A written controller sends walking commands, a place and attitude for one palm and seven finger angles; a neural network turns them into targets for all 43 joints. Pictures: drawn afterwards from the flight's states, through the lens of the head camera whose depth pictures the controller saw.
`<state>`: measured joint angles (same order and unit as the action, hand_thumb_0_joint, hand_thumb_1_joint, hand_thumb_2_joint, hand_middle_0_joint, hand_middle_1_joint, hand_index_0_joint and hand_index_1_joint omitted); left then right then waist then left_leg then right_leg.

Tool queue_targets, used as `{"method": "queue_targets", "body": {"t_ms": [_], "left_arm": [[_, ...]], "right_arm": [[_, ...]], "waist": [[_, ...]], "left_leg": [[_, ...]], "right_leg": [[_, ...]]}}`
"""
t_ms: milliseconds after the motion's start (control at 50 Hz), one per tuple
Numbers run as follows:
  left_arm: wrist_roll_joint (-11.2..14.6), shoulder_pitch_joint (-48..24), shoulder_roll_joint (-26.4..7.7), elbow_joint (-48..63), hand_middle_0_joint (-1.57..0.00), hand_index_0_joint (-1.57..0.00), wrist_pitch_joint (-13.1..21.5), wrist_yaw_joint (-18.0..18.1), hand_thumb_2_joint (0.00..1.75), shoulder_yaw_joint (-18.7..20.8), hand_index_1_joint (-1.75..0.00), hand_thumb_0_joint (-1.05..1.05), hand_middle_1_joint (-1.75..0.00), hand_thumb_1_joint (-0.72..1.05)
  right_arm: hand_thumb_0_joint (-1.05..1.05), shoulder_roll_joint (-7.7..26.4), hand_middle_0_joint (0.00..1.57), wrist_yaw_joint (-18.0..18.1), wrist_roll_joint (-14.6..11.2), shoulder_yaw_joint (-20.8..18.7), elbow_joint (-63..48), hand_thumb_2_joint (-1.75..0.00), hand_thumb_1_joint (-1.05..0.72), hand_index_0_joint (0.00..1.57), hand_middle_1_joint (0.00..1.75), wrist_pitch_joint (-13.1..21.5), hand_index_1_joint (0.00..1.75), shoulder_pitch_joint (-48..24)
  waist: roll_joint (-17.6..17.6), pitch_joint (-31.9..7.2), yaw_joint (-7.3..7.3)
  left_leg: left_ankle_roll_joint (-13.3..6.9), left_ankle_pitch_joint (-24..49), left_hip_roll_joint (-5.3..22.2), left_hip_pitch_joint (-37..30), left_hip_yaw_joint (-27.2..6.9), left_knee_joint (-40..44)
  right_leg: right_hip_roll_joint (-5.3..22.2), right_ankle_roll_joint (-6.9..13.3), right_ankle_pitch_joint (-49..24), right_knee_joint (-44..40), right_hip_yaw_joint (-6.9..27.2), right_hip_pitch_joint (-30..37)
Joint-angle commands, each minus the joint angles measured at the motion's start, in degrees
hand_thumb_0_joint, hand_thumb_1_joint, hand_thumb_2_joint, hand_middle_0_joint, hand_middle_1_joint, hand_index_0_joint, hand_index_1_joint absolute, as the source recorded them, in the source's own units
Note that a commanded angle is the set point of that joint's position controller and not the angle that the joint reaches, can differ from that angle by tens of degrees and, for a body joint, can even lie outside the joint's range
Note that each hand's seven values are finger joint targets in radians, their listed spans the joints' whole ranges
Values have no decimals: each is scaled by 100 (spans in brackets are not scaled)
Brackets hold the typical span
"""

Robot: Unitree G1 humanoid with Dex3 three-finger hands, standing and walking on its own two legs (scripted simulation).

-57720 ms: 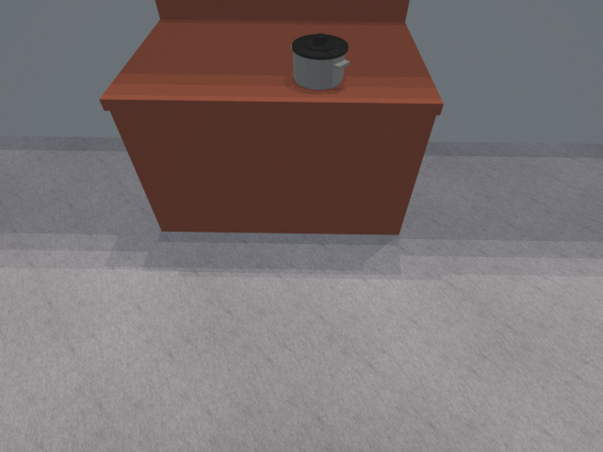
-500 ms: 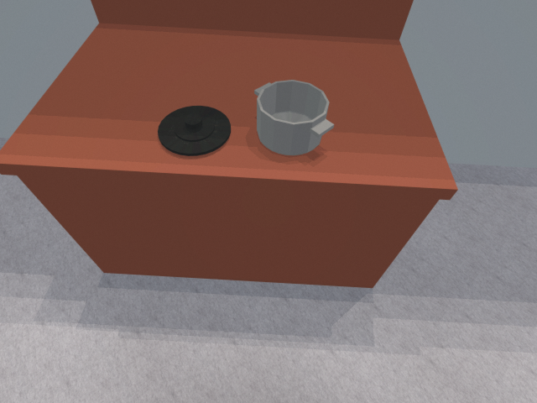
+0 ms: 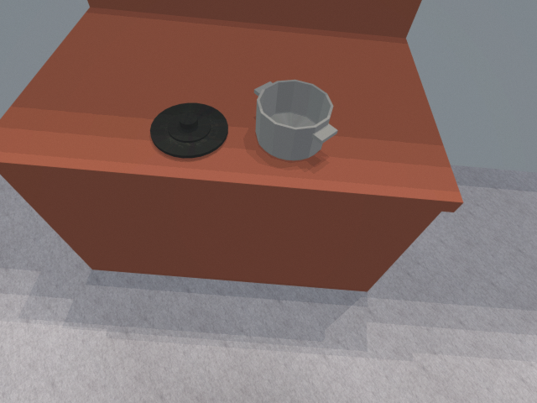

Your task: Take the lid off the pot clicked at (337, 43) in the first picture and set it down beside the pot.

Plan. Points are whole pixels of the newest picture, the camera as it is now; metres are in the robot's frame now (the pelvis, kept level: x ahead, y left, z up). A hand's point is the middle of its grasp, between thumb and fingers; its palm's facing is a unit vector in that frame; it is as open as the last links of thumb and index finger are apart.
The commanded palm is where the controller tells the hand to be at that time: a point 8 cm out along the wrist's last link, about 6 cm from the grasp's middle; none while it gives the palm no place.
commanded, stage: stop stepping back and stand still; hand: left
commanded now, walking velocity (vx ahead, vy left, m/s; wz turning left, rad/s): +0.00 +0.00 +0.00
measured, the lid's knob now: (188, 120) +0.68 +0.22 -0.06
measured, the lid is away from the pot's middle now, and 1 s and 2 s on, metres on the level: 0.24 0.24 0.24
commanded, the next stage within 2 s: none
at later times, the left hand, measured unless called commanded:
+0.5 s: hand out of the picture +0.05 +0.21 -0.20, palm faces +0.06 -0.99 -0.14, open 7.3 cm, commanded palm none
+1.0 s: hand (151, 306) +0.29 +0.24 -0.19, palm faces +0.05 -0.98 -0.21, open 7.4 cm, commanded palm none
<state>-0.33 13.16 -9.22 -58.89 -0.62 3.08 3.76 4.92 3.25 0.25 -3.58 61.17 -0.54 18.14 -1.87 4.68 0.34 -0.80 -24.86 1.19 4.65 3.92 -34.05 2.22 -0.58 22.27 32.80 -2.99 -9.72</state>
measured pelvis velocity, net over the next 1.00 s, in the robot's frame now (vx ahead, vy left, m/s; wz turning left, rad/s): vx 0.21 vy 0.05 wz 0.04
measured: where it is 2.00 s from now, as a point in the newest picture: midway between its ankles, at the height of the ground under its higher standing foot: (249, 377)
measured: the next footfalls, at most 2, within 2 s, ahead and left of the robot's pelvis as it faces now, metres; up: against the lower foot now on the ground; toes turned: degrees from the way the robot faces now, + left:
left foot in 0.40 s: -0.01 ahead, +0.11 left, +0.00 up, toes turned +4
right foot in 0.82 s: +0.24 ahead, -0.06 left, +0.00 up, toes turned +2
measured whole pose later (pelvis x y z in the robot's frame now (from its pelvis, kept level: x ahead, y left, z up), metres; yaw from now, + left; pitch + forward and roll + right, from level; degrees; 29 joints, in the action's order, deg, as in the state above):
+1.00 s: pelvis +0.21 +0.05 +0.00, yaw +3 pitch +5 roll -1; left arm -1.6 6.0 -11.3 -51.7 -0.9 3.7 4.2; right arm 7.2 2.7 -0.2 -5.3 53.6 -2.8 6.8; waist -3.6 11.4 0.5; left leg 1.2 -36.0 -1.2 24.5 -3.2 -61.8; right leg -1.1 1.4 17.4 31.7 -1.2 -18.9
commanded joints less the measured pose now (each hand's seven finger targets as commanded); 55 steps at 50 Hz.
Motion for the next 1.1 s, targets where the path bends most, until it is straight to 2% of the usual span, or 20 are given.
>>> {"method": "queue_targets", "body": {"t_ms": [0, 80, 220, 240, 280, 320, 360, 380, 400, 460, 580, 740, 760, 780, 800, 820, 920, 1040, 1060, 1080], "left_arm": [[-16, 693, -602, 81, -20, -20, 118, 32, 90, 118, -30, 0, -30, 90], [-49, 342, -213, 130, -20, -20, 86, 16, 90, -20, -30, 0, -30, 90], [-19, 1237, -519, 8, -20, -20, 182, 81, 90, 174, -30, 0, -30, 90], [-26, 1459, -713, -68, -20, -20, 192, 102, 90, 244, -30, 0, -30, 90], [-117, 1704, -836, -204, -20, -20, 192, 131, 90, 285, -30, 0, -30, 90], [-248, 1115, -670, -78, -20, -20, 171, 146, 90, 168, -30, 0, -30, 90], [-103, 387, -429, 174, -20, -20, 152, 93, 90, 78, -30, 0, -30, 90], [18, 368, -174, 338, -20, -20, 140, 38, 90, 35, -30, 0, -30, 90], [78, 286, -155, 372, -20, -20, 94, 70, 90, -1, -30, 0, -30, 90], [-47, -37, -104, 437, -20, -20, 31, 66, 90, 5, -30, 0, -30, 90], [-63, -409, -271, 596, -20, -20, -20, -34, 90, 77, -30, 0, -30, 90], [-51, 358, -519, 713, -20, -20, -102, -14, 90, 229, -30, 0, -30, 90], [-93, 677, -654, 658, -20, -20, -68, -20, 90, 257, -30, 0, -30, 90], [-143, 988, -923, 574, -20, -20, 7, 3, 90, 308, -30, 0, -30, 90], [-109, 1174, -1123, 513, -20, -20, 74, 13, 90, 295, -30, 0, -30, 90], [-93, 815, -1121, 618, -20, -20, 101, 48, 90, 228, -30, 0, -30, 90], [-141, -419, -919, 1072, -20, -20, 106, 136, 90, 238, -30, 0, -30, 90], [-33, -211, -1140, 941, -20, -20, 155, -10, 90, 318, -30, 0, -30, 90], [-17, -251, -1079, 966, -20, -20, 148, -27, 90, 278, -30, 0, -30, 90], [80, -69, -797, 1064, -20, -20, 133, -54, 90, 240, -30, 0, -30, 90]], "right_arm": [[0, 518, 20, -16, -46, -119, -185, -90, -90, 20, 30, 64, 30, 524], [0, 331, 20, -80, 8, -59, -9, -90, -90, 20, 30, 75, 30, 854], [0, 709, 20, 59, -43, -135, -81, -90, -90, 20, 30, 102, 30, 902], [0, 699, 20, 42, -61, -142, -191, -90, -90, 20, 30, 98, 30, 655], [0, 430, 20, -49, -78, -99, -546, -90, -90, 20, 30, 113, 30, -237], [0, 229, 20, -128, -62, -61, -625, -90, -90, 20, 30, 110, 30, -389], [0, 252, 20, -154, -13, -101, -125, -90, -90, 20, 30, 160, 30, 969], [0, 694, 20, -90, 84, -151, 20, -90, -90, 20, 30, 191, 30, 1463], [0, 787, 20, 17, 92, -116, 12, -90, -90, 20, 30, 124, 30, 1523], [0, 684, 20, 100, 116, -5, -17, -90, -90, 20, 30, 85, 30, 1447], [0, 896, 20, 145, 66, -103, -170, -90, -90, 20, 30, 26, 30, 1340], [0, 849, 20, 99, -14, -215, -549, -90, -90, 20, 30, -14, 30, 231], [0, 824, 20, 91, -41, -240, -555, -90, -90, 20, 30, -14, 30, 177], [0, 746, 20, 64, -93, -274, -549, -90, -90, 20, 30, -36, 30, 299], [0, 649, 20, 2, -184, -300, -647, -90, -90, 20, 30, -75, 30, 237], [0, 631, 20, -5, -171, -287, -750, -90, -90, 20, 30, -150, 30, 52], [0, 437, 20, -85, -31, -188, -944, -90, -90, 20, 30, -194, 30, -363], [0, 880, 20, -209, -58, -242, -830, -90, -90, 20, 30, -32, 30, -281], [0, 1050, 20, -209, -38, -290, -767, -90, -90, 20, 30, 28, 30, -195], [0, 1637, 20, -192, 15, -391, -891, -90, -90, 20, 30, 67, 30, -106]], "waist": [[132, -458, -62], [341, 571, 87], [105, -1189, -203], [-121, -1225, -352], [-844, -597, -666], [-821, 110, -373], [29, -108, 413], [1493, -448, 471], [1469, -646, 429], [1274, 166, 393], [984, -317, 379], [943, 206, -434], [685, 155, -611], [-292, -343, -691], [-1007, -844, -669], [-977, -553, -520], [-402, -641, -18], [-564, -1715, 119], [-253, -1926, 197], [1351, -2147, 252]], "left_leg": [[-11, 3654, 263, 539, 24, -173], [-183, 3092, 476, 445, -233, 1042], [-52, 6458, 452, 99, 39, -569], [37, 5465, 282, 939, 155, -982], [94, -95, -136, 2565, 185, -1623], [-60, -1038, 47, 2494, -228, -393], [-165, 2222, 107, 240, -153, 1420], [-552, 4299, 1262, -599, -1530, 1340], [-913, 5558, 1679, -300, -1844, 1343], [-556, 8183, 1486, -889, -1215, 853], [-221, 8539, 1316, -1723, -806, 624], [-145, 7218, 1211, 260, -529, 25], [-63, 6549, 969, 468, -458, -704], [125, 4316, 167, 756, -3, -2283], [133, -993, -682, 1122, -18, -3929], [-47, -1504, -586, 1379, -900, -4244], [210, -1367, -43, 2096, -996, -3039], [383, 1585, -80, 1105, -188, 774], [252, 3467, 347, 13, -369, 1201], [-547, 7045, 1902, -1416, -2017, 803]], "right_leg": [[659, 623, -4751, -180, 331, 938], [263, 321, -2720, -185, 46, -160], [404, 540, -4941, -31, 152, 1504], [692, 691, -6008, 9, 404, 2227], [1370, 1335, -7406, -251, 1010, 2736], [1398, 1058, -6464, -233, 992, 1848], [618, 471, -4822, 815, 184, 224], [-8, 127, -835, 1612, -190, -1021], [-83, 97, 1150, 2094, 358, -931], [-16, 113, 1362, 2243, 390, -1850], [-278, 179, 575, 1584, -28, -2102], [-428, 544, -1217, 797, -31, -407], [-254, 684, -2157, 263, 113, -16], [541, 1045, -5375, -287, 932, 464], [1724, 1711, -7950, -657, 2238, 696], [1930, 1819, -7366, -891, 2323, 256], [1570, 1489, -6311, -662, 1472, 166], [1010, 663, -6138, 361, 935, 1259], [736, 307, -4952, 587, 540, 512], [-4, -183, -1520, 1320, 90, -1274]]}}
